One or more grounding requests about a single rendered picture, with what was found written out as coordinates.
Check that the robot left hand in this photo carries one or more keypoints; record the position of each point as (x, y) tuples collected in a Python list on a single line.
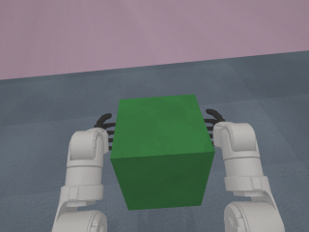
[(100, 124)]

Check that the robot left upper arm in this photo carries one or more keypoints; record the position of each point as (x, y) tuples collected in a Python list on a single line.
[(81, 221)]

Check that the left robot forearm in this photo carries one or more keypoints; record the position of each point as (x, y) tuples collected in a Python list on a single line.
[(84, 170)]

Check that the robot right hand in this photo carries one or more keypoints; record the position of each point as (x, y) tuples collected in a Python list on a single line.
[(218, 118)]

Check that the carton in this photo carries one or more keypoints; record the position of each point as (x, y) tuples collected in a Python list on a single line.
[(161, 152)]

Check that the right robot forearm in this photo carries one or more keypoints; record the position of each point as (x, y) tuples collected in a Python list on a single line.
[(240, 152)]

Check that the robot right upper arm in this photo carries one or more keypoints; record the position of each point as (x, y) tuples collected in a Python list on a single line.
[(252, 216)]

